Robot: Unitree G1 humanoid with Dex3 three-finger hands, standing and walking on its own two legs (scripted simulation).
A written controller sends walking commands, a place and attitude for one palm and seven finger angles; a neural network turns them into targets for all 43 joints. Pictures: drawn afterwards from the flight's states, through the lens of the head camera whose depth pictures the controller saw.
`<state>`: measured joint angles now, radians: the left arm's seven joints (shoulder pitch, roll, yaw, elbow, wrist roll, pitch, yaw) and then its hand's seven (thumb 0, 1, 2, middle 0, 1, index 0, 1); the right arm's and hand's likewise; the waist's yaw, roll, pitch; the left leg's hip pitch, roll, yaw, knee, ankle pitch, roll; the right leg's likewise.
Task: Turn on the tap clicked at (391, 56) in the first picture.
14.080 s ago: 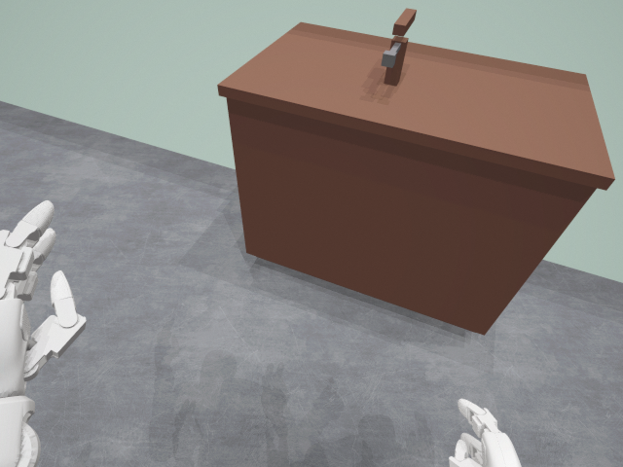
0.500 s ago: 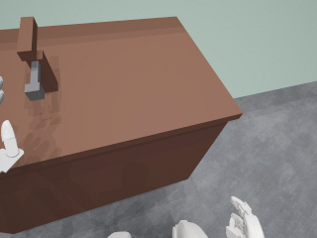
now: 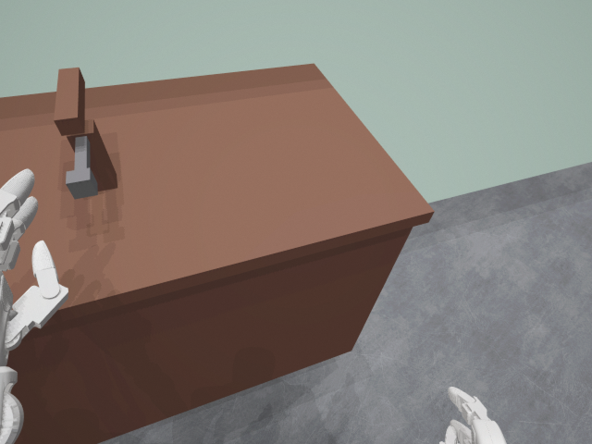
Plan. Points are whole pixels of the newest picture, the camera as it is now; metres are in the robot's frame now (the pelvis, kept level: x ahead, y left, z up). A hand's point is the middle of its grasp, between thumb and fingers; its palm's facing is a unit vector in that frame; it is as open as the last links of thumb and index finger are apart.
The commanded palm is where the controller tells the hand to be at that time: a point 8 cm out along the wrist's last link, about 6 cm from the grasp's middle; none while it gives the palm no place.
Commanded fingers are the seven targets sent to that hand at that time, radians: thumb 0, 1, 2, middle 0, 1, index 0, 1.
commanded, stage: come to a stop and stand still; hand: left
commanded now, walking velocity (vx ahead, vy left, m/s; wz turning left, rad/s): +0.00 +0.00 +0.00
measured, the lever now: (82, 183) +0.39 +0.31 +0.13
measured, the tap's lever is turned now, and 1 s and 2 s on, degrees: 0 0 0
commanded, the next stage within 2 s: look again from close up in 0.58 s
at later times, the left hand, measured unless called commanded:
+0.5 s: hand (78, 251) +0.27 +0.25 +0.16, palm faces +0.36 -0.82 -0.45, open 7.4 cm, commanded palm +0.20 +0.28 +0.18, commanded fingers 0.00 0.90 0.90 -0.20 -0.30 -0.20 -0.30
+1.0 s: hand (32, 291) +0.22 +0.27 +0.16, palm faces +0.39 -0.85 -0.37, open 7.4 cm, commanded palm +0.16 +0.30 +0.18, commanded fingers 0.00 0.90 0.90 -0.20 -0.30 -0.20 -0.30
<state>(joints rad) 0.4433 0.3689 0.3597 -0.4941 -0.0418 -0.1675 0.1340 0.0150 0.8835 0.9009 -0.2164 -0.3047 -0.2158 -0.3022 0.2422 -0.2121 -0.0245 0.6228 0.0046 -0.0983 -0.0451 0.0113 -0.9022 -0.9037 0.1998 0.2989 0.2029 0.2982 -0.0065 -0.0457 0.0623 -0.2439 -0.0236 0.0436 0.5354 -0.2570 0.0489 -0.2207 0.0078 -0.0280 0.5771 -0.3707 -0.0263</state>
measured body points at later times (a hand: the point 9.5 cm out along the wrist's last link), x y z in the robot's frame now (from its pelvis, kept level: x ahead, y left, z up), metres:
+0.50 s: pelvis +0.03 +0.00 +0.00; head +0.08 +0.01 +0.45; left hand +0.24 +0.29 +0.18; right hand +0.22 -0.23 -0.08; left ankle +0.02 +0.09 -0.73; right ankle +0.00 -0.11 -0.73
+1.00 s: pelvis -0.01 +0.03 +0.01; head +0.01 +0.03 +0.46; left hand +0.19 +0.31 +0.18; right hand +0.17 -0.19 -0.07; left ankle +0.02 +0.09 -0.73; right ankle +0.00 -0.11 -0.73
